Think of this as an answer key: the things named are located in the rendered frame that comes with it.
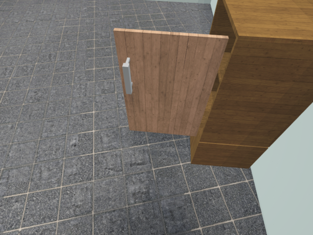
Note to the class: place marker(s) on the handle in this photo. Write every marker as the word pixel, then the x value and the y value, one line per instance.
pixel 127 76

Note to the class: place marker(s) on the cupboard door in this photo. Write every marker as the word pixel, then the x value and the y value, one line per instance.
pixel 173 74

